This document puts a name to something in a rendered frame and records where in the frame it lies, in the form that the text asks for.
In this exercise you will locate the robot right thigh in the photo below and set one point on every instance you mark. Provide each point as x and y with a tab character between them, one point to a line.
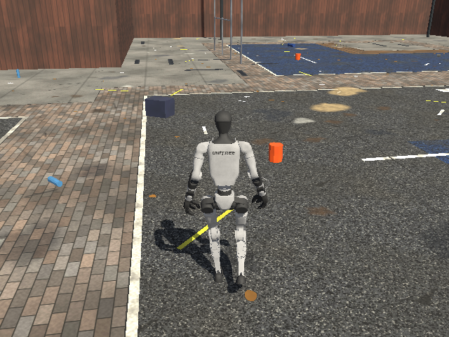
241	212

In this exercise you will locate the robot right upper arm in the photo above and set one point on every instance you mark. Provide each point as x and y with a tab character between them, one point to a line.
246	148

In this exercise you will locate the right robot hand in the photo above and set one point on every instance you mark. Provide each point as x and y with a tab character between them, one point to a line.
264	200

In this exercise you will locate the robot left foot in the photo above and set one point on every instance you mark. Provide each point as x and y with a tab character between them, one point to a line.
218	276

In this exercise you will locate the robot right forearm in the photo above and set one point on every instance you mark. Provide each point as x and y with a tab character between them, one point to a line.
259	186

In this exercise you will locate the left robot hand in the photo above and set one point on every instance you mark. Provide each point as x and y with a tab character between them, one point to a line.
189	204

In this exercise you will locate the robot left forearm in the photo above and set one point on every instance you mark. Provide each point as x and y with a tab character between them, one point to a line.
191	188

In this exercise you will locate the robot left upper arm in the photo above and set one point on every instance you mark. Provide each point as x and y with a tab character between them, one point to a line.
198	160

